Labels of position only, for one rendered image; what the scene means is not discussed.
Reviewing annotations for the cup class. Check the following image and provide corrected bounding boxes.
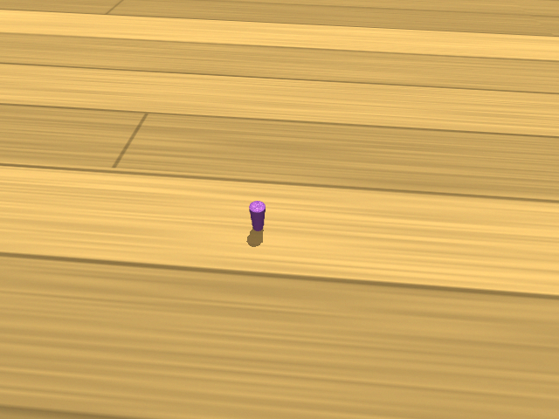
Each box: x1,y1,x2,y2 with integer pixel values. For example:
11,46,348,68
249,201,266,231

